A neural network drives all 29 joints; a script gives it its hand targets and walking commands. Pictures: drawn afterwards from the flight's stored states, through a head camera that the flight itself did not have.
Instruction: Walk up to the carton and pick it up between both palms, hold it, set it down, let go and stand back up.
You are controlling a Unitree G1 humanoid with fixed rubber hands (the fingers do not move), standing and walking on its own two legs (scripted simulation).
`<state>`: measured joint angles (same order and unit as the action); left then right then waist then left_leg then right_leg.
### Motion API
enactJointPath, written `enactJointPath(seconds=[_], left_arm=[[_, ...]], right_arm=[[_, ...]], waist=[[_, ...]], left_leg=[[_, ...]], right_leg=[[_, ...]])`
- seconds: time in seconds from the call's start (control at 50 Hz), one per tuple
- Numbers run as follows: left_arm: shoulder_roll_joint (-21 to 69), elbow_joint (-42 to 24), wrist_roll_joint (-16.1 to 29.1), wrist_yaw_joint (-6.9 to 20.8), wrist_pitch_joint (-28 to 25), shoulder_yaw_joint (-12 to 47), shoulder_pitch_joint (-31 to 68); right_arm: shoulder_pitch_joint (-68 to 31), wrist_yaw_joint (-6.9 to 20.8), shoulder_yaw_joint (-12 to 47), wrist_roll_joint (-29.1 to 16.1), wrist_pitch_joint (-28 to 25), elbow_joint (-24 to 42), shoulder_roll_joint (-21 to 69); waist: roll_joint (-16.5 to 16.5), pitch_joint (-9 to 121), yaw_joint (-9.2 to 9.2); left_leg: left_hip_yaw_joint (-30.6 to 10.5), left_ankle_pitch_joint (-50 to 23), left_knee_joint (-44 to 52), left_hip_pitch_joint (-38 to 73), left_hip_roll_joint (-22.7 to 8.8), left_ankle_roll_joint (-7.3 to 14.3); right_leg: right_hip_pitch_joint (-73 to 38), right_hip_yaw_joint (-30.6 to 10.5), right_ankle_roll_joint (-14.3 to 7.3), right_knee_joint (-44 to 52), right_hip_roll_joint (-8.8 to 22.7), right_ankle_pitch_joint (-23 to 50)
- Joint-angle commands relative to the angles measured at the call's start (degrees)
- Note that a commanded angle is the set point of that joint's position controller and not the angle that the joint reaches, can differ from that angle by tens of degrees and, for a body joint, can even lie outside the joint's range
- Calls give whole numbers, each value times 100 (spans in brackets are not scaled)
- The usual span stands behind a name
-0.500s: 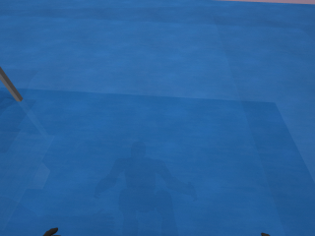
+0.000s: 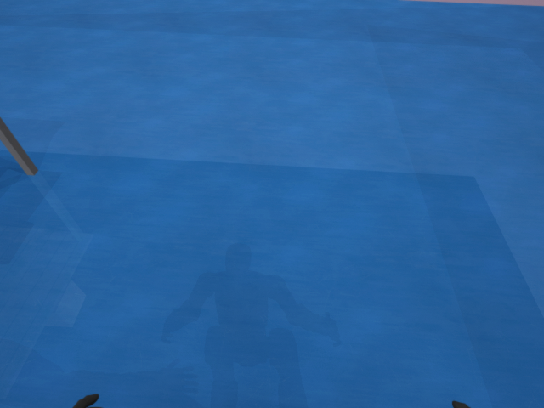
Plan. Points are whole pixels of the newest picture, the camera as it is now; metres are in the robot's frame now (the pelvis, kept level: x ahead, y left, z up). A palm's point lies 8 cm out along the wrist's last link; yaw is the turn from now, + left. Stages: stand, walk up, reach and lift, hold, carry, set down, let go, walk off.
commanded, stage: stand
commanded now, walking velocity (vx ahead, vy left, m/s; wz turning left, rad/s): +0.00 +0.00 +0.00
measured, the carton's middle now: out of the picture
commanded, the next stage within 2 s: walk up in 0.04 s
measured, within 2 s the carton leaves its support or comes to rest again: neither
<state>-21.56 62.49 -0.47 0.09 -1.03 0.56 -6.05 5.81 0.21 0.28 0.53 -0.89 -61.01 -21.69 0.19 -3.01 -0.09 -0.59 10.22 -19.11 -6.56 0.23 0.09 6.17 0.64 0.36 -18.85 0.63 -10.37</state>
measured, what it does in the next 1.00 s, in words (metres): walks ahead, turning left: left foot, then right foot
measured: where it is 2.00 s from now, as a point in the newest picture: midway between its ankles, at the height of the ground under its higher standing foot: (156, 322)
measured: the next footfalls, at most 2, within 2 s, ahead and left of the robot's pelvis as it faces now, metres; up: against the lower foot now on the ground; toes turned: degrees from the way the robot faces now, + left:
left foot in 0.54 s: +0.12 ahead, +0.25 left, +0.00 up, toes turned +26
right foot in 0.86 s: +0.32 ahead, +0.08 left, +0.00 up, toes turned +33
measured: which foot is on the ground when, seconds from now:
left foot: down 0.00-0.24, up 0.26-0.52, down 0.54-0.86, up 0.88-1.00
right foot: down 0.00-0.54, up 0.56-0.84, down 0.86-1.00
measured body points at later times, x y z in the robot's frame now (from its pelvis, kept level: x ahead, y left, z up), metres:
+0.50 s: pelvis +0.03 +0.05 -0.02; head +0.04 +0.07 +0.43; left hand +0.05 +0.43 -0.10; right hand +0.24 -0.25 -0.09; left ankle +0.09 +0.23 -0.73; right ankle +0.00 -0.12 -0.75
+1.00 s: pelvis +0.19 +0.13 -0.01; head +0.20 +0.12 +0.44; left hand -0.04 +0.42 -0.08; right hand +0.53 +0.00 -0.09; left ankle +0.12 +0.25 -0.69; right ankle +0.29 +0.06 -0.75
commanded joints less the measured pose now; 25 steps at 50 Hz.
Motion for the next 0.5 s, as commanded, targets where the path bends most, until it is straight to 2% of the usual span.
enactJointPath(seconds=[0.0, 0.12, 0.14, 0.16, 0.2, 0.22, 0.24, 0.26, 0.28, 0.3, 0.32, 0.34, 0.36, 0.38, 0.4, 0.42, 0.44, 0.46, 0.48], left_arm=[[-1064, -282, 15, -46, -98, -213, 247], [-1058, -288, 14, -52, -97, -224, 189], [-1112, -304, 15, -51, -94, -224, 255], [-1078, -285, 22, -47, -95, -223, 209], [-1097, -276, 13, -50, -99, -216, 226], [-1979, -717, 21, -27, -173, -843, -139], [-2184, -657, -64, -81, -204, -968, -882], [-2289, -876, -153, -125, -247, -1063, -842], [-2181, -1180, -201, -112, -286, -1060, -505], [-1996, -1429, -225, -78, -344, -1053, -73], [-1899, -1509, -203, -49, -371, -1052, 49], [-1864, -1563, -218, -32, -397, -1056, 100], [-1789, -1567, -236, 0, -396, -1044, 178], [-1640, -1616, -259, 32, -400, -1058, 149], [-1706, -1649, -284, 81, -388, -1085, 267], [-1701, -1697, -279, 113, -361, -1089, 334], [-1739, -1770, -272, 144, -336, -1064, 446], [-1838, -1782, -251, 161, -316, -1056, 498], [-1806, -1846, -255, 178, -292, -1049, 600]], right_arm=[[-260, -54, -204, 13, -96, 315, -1059], [-246, -53, -231, 5, -92, 288, -1106], [-271, -57, -222, -4, -81, 290, -1017], [-232, -51, -219, -9, -88, 296, -1063], [-285, -50, -208, -2, -91, 290, -1067], [-428, 291, -542, 78, 63, 1090, -1682], [-818, 474, -531, 159, 118, 1450, -1414], [-1039, 564, -557, 296, 179, 1790, -1135], [-940, 612, -620, 359, 198, 1857, -1202], [-562, 700, -709, 317, 209, 1806, -1311], [-297, 799, -775, 299, 215, 1750, -1384], [-115, 879, -771, 247, 232, 1726, -1343], [-83, 934, -761, 213, 237, 1750, -1243], [-332, 1029, -763, 217, 258, 1816, -1218], [-240, 1061, -769, 165, 260, 1838, -1194], [-105, 1060, -783, 139, 254, 1819, -1184], [-2, 1028, -806, 119, 239, 1774, -1171], [110, 967, -826, 102, 187, 1731, -1243], [534, 904, -879, 105, 169, 1641, -1331]], waist=[[6, 491, 1], [38, 474, -21], [-110, 443, 15], [7, 487, -4], [-4, 455, -13], [-158, 542, -300], [-691, 522, -676], [-1062, 260, -722], [-549, -108, -489], [-431, -121, -198], [-190, 54, -65], [-380, 148, -6], [-531, 202, 23], [-678, 201, -236], [-797, 205, -142], [-757, 253, -66], [-802, 300, 15], [-851, 382, 153], [-672, 524, 366]], left_leg=[[-586, -699, 266, 18, -716, 168], [-555, -793, 225, 70, -735, 178], [-557, -781, 267, 35, -736, 178], [-555, -780, 268, 22, -735, 186], [-564, -775, 276, 42, -738, 193], [-1131, 540, -490, -2010, -375, 505], [-551, 1319, -1358, -3137, -201, 418], [-315, 1405, -2704, -3748, -417, 272], [-320, 1383, -3338, -3816, -831, 66], [-410, 1244, -3553, -3675, -977, -38], [-426, 1103, -3407, -3367, -1120, -109], [-336, 825, -3157, -3101, -1094, -124], [-117, 619, -2983, -2785, -1089, -125], [142, 382, -2693, -2614, -986, -77], [345, 246, -2347, -2248, -958, -72], [616, 63, -2095, -1793, -863, -79], [844, 32, -1870, -1259, -731, -72], [932, 165, -1952, -844, -653, -44], [1052, 358, -1831, -444, -474, 13]], right_leg=[[-116, -599, -190, 270, 633, 542], [-103, -628, -207, 260, 686, 719], [-86, -622, -200, 286, 670, 647], [-143, -615, -222, 285, 675, 653], [-102, -646, -210, 272, 680, 638], [-1527, -274, -416, -322, 702, -989], [-2025, -1077, -743, 107, 1547, -1951], [-1543, -1913, -1359, 1002, 2776, -2528], [-846, -1905, -1561, 1163, 3110, -2444], [-586, -1470, -1502, 1152, 2952, -2170], [-481, -923, -1327, 1107, 2744, -1775], [-471, -342, -1209, 959, 2382, -1388], [-374, 185, -1119, 815, 2134, -997], [-320, 498, -940, 763, 1859, -766], [-190, 768, -888, 695, 1734, -649], [98, 980, -835, 525, 1659, -695], [502, 1106, -803, 296, 1584, -989], [877, 1124, -793, -76, 1605, -1447], [1037, 1211, -783, -731, 1538, -1395]])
